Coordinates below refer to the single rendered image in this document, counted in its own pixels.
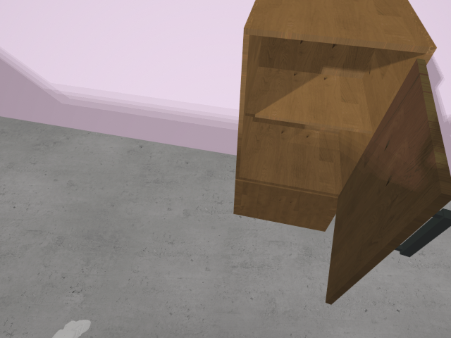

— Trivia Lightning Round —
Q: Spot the cupboard door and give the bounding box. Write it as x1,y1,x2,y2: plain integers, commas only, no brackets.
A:
326,58,451,305

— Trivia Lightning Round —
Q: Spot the robot left hand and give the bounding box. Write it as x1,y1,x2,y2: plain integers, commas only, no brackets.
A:
52,320,91,338

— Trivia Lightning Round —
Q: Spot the handle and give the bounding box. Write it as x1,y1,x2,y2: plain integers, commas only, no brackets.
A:
395,208,451,257

